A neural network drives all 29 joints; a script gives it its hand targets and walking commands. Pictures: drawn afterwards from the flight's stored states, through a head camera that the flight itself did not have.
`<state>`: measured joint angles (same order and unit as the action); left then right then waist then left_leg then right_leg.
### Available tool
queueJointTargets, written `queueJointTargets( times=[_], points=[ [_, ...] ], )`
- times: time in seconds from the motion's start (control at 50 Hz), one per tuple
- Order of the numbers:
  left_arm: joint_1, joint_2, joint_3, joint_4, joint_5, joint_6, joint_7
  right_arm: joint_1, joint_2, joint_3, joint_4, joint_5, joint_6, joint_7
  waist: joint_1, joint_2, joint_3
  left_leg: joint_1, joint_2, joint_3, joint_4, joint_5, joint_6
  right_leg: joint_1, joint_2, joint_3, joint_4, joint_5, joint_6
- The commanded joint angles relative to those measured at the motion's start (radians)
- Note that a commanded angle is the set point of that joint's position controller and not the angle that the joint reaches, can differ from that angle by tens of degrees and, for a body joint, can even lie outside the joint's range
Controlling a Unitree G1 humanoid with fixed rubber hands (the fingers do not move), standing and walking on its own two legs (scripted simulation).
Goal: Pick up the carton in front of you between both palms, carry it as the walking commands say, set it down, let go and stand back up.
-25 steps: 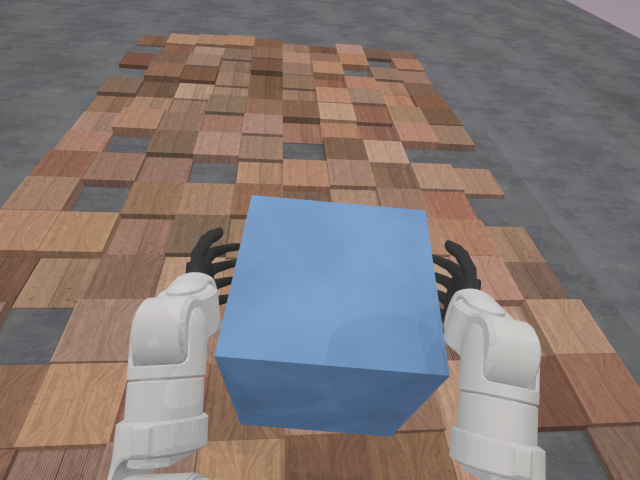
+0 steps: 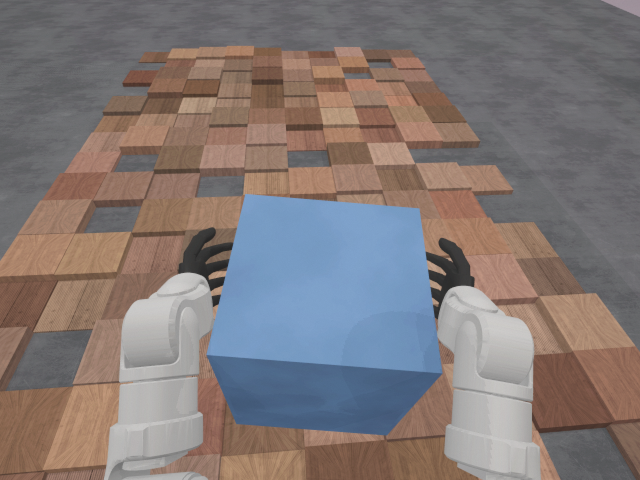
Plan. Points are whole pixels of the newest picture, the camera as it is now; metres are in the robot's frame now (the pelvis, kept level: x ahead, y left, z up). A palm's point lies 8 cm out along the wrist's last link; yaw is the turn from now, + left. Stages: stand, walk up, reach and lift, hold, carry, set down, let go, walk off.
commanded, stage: carry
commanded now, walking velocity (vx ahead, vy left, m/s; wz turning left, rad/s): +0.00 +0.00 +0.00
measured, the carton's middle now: (321, 323) +0.33 +0.00 +0.05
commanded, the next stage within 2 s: none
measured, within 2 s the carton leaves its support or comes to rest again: neither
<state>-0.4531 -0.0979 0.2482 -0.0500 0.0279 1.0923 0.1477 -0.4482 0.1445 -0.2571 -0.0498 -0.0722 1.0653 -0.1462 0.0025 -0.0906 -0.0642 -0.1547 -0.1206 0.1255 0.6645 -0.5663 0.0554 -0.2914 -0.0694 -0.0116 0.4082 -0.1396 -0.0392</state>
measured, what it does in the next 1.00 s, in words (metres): stands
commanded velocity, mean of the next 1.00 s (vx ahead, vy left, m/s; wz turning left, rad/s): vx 0.00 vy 0.00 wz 0.00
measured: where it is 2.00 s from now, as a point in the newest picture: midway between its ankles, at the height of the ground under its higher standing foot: outside the picture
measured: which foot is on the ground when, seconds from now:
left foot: down 0.00-1.00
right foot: down 0.00-1.00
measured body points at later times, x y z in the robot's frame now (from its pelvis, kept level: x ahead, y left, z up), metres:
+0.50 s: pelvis +0.02 -0.01 +0.00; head +0.02 -0.02 +0.45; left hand +0.36 +0.13 +0.10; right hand +0.36 -0.18 +0.10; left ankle -0.12 +0.08 -0.70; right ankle +0.04 -0.09 -0.75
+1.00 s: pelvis +0.00 -0.02 +0.00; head -0.01 -0.04 +0.45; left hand +0.34 +0.11 +0.11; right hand +0.33 -0.19 +0.11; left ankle -0.12 +0.09 -0.70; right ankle +0.04 -0.09 -0.75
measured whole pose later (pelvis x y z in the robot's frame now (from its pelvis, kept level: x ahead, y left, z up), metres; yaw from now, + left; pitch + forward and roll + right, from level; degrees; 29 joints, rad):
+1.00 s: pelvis +0.00 -0.02 +0.00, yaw -3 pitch +2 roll +5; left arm -0.41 -0.12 0.27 -0.06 0.05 1.09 0.14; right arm -0.47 0.13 -0.24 0.00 -0.06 1.08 -0.15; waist -0.02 -0.05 -0.09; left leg -0.15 -0.06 0.15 0.67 -0.58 0.01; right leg -0.27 0.00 0.03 0.35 -0.11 -0.07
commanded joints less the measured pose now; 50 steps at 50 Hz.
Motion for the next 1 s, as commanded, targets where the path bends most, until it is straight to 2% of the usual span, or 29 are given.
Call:
queueJointTargets(
  times=[0.0,0.08,0.12,0.22,0.38,0.56,0.74,0.98],
  points=[
    [-0.518,-0.696,-0.547,-0.038,-0.129,-0.013,-0.016,-0.565,0.721,0.611,-0.025,0.182,0.013,0.001,0.017,0.023,-0.323,-0.07,0.165,-0.134,-0.099,0.389,-0.008,0.26,-0.079,0.054,0.058,0.413,-0.032],
    [-0.49,-0.665,-0.491,0.04,-0.083,0.003,-0.009,-0.551,0.699,0.564,0.044,0.153,0.034,-0.007,0.004,0.014,-0.28,-0.043,0.176,-0.125,-0.104,0.512,-0.015,0.21,-0.083,0.064,0.078,0.526,-0.033],
    [-0.528,-0.689,-0.493,0.034,-0.088,-0.001,-0.012,-0.584,0.729,0.565,0.052,0.16,0.03,-0.004,0.004,0.023,-0.282,-0.035,0.175,-0.118,-0.107,0.529,-0.017,0.214,-0.084,0.068,0.084,0.56,-0.034],
    [-0.61,-0.741,-0.534,-0.019,-0.129,-0.02,-0.015,-0.629,0.789,0.582,0.046,0.178,0.013,-0.001,0.007,0.033,-0.317,-0.016,0.17,-0.102,-0.1,0.48,-0.02,0.255,-0.088,0.087,0.076,0.601,-0.042],
    [-0.582,-0.739,-0.568,-0.07,-0.153,-0.032,-0.016,-0.581,0.776,0.597,0.013,0.178,0.003,-0.005,0.007,0.022,-0.37,-0.005,0.153,-0.074,-0.098,0.4,-0.029,0.339,-0.101,0.116,0.072,0.744,-0.048],
    [-0.551,-0.721,-0.576,-0.099,-0.151,-0.029,-0.018,-0.558,0.76,0.612,-0.016,0.182,0.007,-0.002,0.006,0.012,-0.379,-0.016,0.144,-0.058,-0.106,0.341,-0.037,0.381,-0.101,0.131,0.058,0.811,-0.033],
    [-0.539,-0.707,-0.569,-0.105,-0.143,-0.026,-0.017,-0.554,0.753,0.612,-0.016,0.182,0.011,-0.001,0.001,0.011,-0.372,-0.036,0.141,-0.057,-0.091,0.274,-0.042,0.378,-0.1,0.15,0.031,0.769,-0.025],
    [-0.54,-0.694,-0.548,-0.085,-0.127,-0.023,-0.012,-0.568,0.752,0.606,-0.003,0.183,0.016,-0.002,-0.005,0.017,-0.343,-0.06,0.146,-0.075,-0.061,0.206,-0.038,0.308,-0.093,0.171,-0.027,0.509,-0.02]
  ],
)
